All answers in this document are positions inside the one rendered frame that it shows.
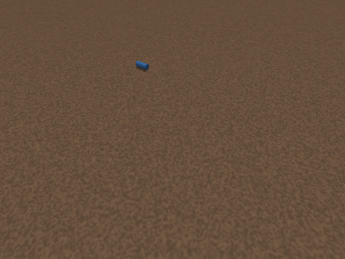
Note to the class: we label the can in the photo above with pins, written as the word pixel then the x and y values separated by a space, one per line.
pixel 142 65

